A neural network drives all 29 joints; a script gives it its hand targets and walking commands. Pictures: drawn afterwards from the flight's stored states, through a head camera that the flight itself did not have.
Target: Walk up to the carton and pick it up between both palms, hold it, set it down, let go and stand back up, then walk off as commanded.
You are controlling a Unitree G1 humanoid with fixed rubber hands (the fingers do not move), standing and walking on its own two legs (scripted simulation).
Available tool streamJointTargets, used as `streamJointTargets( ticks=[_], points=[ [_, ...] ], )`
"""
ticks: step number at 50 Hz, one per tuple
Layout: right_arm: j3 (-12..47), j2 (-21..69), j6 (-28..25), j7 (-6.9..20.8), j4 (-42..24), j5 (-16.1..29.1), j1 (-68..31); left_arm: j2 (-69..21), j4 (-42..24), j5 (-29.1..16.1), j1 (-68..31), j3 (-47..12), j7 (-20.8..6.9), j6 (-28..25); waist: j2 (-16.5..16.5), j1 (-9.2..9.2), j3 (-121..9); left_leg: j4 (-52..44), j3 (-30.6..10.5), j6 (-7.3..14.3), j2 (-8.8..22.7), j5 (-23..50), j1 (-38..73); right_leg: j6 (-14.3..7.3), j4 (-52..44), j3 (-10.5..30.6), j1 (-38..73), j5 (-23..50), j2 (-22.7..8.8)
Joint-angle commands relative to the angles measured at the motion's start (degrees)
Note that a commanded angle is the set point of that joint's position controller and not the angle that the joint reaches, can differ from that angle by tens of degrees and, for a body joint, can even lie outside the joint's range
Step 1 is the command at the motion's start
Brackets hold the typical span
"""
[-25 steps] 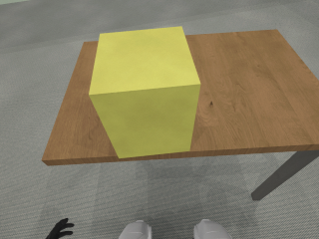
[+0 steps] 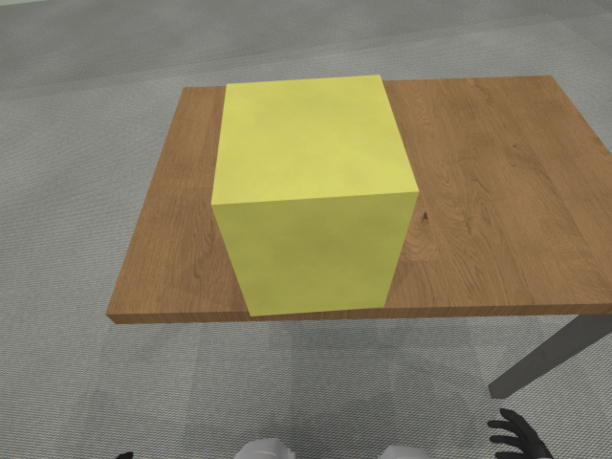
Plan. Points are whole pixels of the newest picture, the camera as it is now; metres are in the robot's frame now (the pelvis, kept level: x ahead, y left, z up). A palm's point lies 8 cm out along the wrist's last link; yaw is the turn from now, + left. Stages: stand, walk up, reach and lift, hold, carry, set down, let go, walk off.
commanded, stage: walk up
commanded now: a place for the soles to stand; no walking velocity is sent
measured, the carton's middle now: (310, 203) +0.42 +0.03 +0.08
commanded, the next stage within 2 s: reach and lift in 1.42 s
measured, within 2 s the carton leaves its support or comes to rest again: neither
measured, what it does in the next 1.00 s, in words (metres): stands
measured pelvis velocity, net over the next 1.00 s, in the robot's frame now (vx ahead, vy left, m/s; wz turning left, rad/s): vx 0.03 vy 0.02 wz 0.02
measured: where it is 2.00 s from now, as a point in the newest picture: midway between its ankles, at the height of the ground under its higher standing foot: outside the picture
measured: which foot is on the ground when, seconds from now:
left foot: down 0.00-1.00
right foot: down 0.00-1.00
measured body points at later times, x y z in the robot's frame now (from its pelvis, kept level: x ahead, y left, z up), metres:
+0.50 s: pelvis -0.01 +0.00 +0.01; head +0.01 -0.01 +0.46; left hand +0.07 +0.29 -0.11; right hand +0.06 -0.31 -0.12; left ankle +0.04 +0.10 -0.72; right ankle +0.04 -0.15 -0.72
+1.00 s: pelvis +0.03 +0.02 +0.01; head +0.05 +0.00 +0.46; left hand +0.11 +0.32 -0.11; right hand +0.13 -0.27 -0.13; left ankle +0.04 +0.10 -0.72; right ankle +0.04 -0.14 -0.72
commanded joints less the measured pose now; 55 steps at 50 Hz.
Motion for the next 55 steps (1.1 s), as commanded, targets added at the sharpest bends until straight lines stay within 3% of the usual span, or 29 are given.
streamJointTargets(
  ticks=[1, 6, 11, 12, 15, 17, 19, 22, 24, 25, 26, 28, 31, 33, 34, 35, 36, 37, 38, 40, 41, 42, 44, 47, 51, 55],
  points=[
    [-2.7, -15.4, -0.9, -0.4, -1.7, 0.1, -2.9, 12.8, -2.2, 0.2, -3.4, 1.8, 0.5, -1.6, -3.6, -1.64, -11.3, -15.9, -9.6, 0.6, 7.0, 7.2, 5.1, -4.4, -10.7, 5.4, 3.2, 9.2, -5.2],
    [-2.5, -14.7, -0.9, 0.0, -0.2, -0.1, -3.3, 12.6, -1.9, 0.3, -4.0, 1.7, 0.4, -1.7, -4.0, -1.47, -10.2, -19.2, -9.1, 0.0, 6.4, 6.4, 6.1, -4.0, -14.2, 5.4, 4.3, 7.7, -5.8],
    [-2.4, -14.1, -0.7, 0.4, 0.7, -0.4, -3.3, 12.4, -2.2, 0.5, -4.2, 1.8, 0.1, -1.7, -3.6, -1.33, -8.7, -23.1, -8.9, -0.6, 5.5, 0.2, 6.0, -3.8, -18.5, 6.0, 4.2, 0.7, -6.3],
    [-3.6, -16.6, 0.6, 1.0, -0.3, -1.6, -2.3, 15.7, -2.6, 1.2, -2.6, 2.8, 0.6, -2.4, 0.6, -1.05, -8.3, -20.8, -7.2, 0.1, 3.3, -5.3, 4.4, -4.1, -19.2, 7.2, 3.7, -4.9, -7.5],
    [-4.1, -14.3, 1.7, 1.6, -0.5, -2.0, -0.7, 16.9, -3.1, 1.7, -1.0, 3.6, 1.1, -2.6, -3.2, -1.34, -7.4, -17.0, -5.4, -0.3, 1.3, -5.8, 2.6, -5.7, -23.4, 11.6, 3.1, -14.7, -10.6],
    [-4.4, -13.5, 1.6, 2.0, -0.5, -2.2, 1.9, 17.3, -4.1, 2.0, -1.8, 3.9, 1.4, -2.8, -5.7, -1.8, -8.8, -12.2, -4.3, -0.7, 0.8, -3.1, 4.5, -7.3, -24.8, 14.0, 2.4, -15.0, -13.2],
    [-4.7, -13.5, 1.6, 2.2, -0.5, -2.1, 4.4, 17.0, -5.4, 2.0, -3.4, 4.2, 1.6, -2.8, -6.9, -2.59, -9.1, -10.9, -4.7, -0.5, 1.0, -3.7, 5.3, -8.0, -23.6, 13.0, 1.1, -14.4, -13.6],
    [-5.1, -14.3, 1.6, 2.4, -0.8, -2.3, 6.4, 15.2, -6.9, 1.7, -5.0, 4.2, 1.5, -2.4, -7.0, -3.65, -7.6, -15.8, -7.1, 0.6, 1.7, -4.7, 6.6, -5.9, -19.1, 8.2, -2.3, -13.5, -10.2],
    [-5.3, -16.2, 1.5, 2.2, -2.0, -2.4, 4.4, 13.2, -7.2, 1.3, -3.4, 3.8, 1.2, -1.8, -0.6, -2.58, -5.3, -26.3, -15.0, 2.3, 5.7, -14.0, 2.3, -3.7, -12.3, 2.8, -2.5, -11.8, -4.6],
    [-5.3, -17.2, 1.4, 2.1, -2.8, -2.3, 2.5, 12.0, -6.9, 1.1, -2.3, 3.5, 1.0, -1.6, 2.9, -2.03, -4.6, -30.8, -19.3, 3.9, 8.3, -19.5, -0.9, -2.9, -6.2, 0.1, -0.8, -9.3, -1.0],
    [-5.4, -18.1, 1.5, 1.9, -4.0, -2.4, -0.1, 11.8, -6.5, 0.9, -0.7, 3.7, 1.0, -1.3, 5.6, -1.23, -3.7, -33.0, -21.3, 5.7, 10.6, -21.5, -4.4, -2.8, 0.1, -0.9, 1.3, -8.1, 0.5],
    [-5.5, -18.2, 1.4, 1.5, -5.6, -2.5, -1.2, 12.3, -6.2, 0.9, 2.3, 4.0, 0.9, -1.2, 5.4, -0.3, -3.3, -32.0, -20.0, 6.7, 11.2, -18.7, -6.8, -3.6, 1.6, 0.0, 3.8, -7.9, -0.4],
    [-4.6, -15.9, 1.4, 1.4, -5.4, -1.7, 1.1, 12.1, -5.5, 1.3, 5.3, 3.6, 1.1, -2.1, 3.4, 0.83, -6.9, -24.0, -13.1, 3.3, 7.6, -4.3, -2.8, -4.9, -9.4, 1.8, 8.2, 1.4, -2.4],
    [-4.4, -14.6, 1.4, 1.5, -5.3, -0.9, 2.7, 14.5, -5.4, 1.7, 5.5, 3.9, 1.9, -2.9, -0.9, 0.49, -10.5, -14.6, -7.8, 0.7, 3.8, 8.6, 0.0, -5.9, -16.0, 8.7, 10.4, 9.4, -7.0],
    [-4.5, -14.7, 1.5, 1.5, -5.3, -0.8, 3.6, 16.6, -5.5, 1.9, 4.8, 4.4, 2.2, -3.1, -4.0, -0.3, -11.3, -9.9, -5.6, -0.2, 1.2, 10.7, 0.2, -7.5, -17.1, 14.1, 10.0, 11.3, -10.1],
    [-4.7, -14.5, 1.7, 1.4, -5.1, -0.9, 5.1, 17.8, -6.0, 1.7, 3.1, 4.6, 2.4, -3.0, -5.9, -1.24, -11.2, -9.2, -4.9, -0.7, 0.3, 7.3, 1.1, -9.1, -17.9, 16.5, 8.2, 8.1, -12.8],
    [-4.8, -14.6, 1.8, 1.4, -4.0, -1.2, 7.4, 18.0, -7.2, 1.6, -0.6, 4.4, 2.4, -2.8, -8.7, -2.72, -10.7, -9.0, -5.0, -0.4, 0.1, 1.4, 3.3, -10.1, -16.9, 16.5, 5.5, 6.1, -14.0],
    [-4.9, -14.8, 1.7, 1.4, -3.0, -1.5, 9.4, 17.0, -7.8, 1.6, -2.5, 4.1, 2.3, -2.5, -9.7, -3.86, -10.6, -11.2, -6.0, 0.1, 1.2, 2.0, 6.4, -9.6, -14.5, 14.0, 3.7, 8.2, -13.2],
    [-5.1, -15.6, 1.3, 1.3, -2.5, -1.7, 10.2, 15.2, -8.1, 1.3, -2.7, 3.6, 2.2, -2.4, -7.5, -4.44, -10.9, -16.5, -8.7, 0.7, 3.4, 8.9, 9.5, -7.3, -11.5, 9.2, 2.0, 10.7, -10.0],
    [-5.5, -18.0, 0.6, 1.1, -2.8, -1.4, 5.8, 12.3, -7.8, 0.6, -1.2, 2.7, 2.1, -2.1, -2.6, -2.27, -11.3, -21.5, -15.2, 3.1, 8.8, 15.0, 9.6, -2.9, -6.1, 0.8, 2.3, 7.9, -2.4],
    [-5.3, -18.0, 0.6, 1.1, -3.5, -1.4, 4.1, 11.9, -7.3, 0.5, -0.1, 2.5, 2.3, -2.0, -2.2, -1.67, -11.1, -20.9, -15.4, 4.6, 9.5, 16.2, 9.5, -2.5, -6.1, 0.0, 2.4, 5.7, -1.3],
    [-5.2, -17.5, 0.7, 1.0, -3.9, -1.3, 3.0, 11.9, -6.9, 0.5, 1.3, 2.5, 2.3, -2.1, -2.3, -1.06, -10.8, -20.2, -14.7, 5.4, 9.6, 16.1, 8.1, -2.7, -7.0, 0.2, 3.9, 5.4, -1.4],
    [-4.8, -16.0, 1.0, 1.0, -4.5, -1.1, 2.0, 13.3, -6.1, 0.8, 2.6, 2.8, 2.4, -2.4, -3.5, -0.46, -11.1, -17.6, -10.3, 3.4, 6.9, 17.6, 6.4, -3.6, -9.6, 2.0, 7.6, 12.0, -3.7],
    [-5.0, -15.8, 1.2, 0.9, -3.9, -1.1, 4.0, 15.7, -6.6, 1.0, 1.6, 3.3, 2.7, -2.7, -4.7, -1.67, -12.2, -13.6, -7.2, 0.9, 3.9, 21.6, 7.4, -6.0, -9.5, 6.6, 8.2, 21.0, -8.0],
    [-5.3, -16.2, 1.3, 1.0, -4.0, -1.2, 2.6, 14.5, -7.1, 0.7, 0.6, 2.6, 3.0, -2.5, -2.1, -1.81, -12.4, -15.6, -9.1, 2.1, 5.5, 22.8, 9.9, -5.0, -7.5, 3.5, 6.2, 19.1, -5.9],
    [-5.1, -15.6, 1.4, 1.2, -5.2, -1.3, 0.3, 14.1, -6.8, 0.9, 1.4, 2.4, 2.9, -2.4, -0.1, -1.4, -10.9, -17.5, -9.7, 3.0, 6.1, 17.2, 7.6, -4.1, -8.1, 2.2, 6.4, 14.0, -4.7]
  ],
)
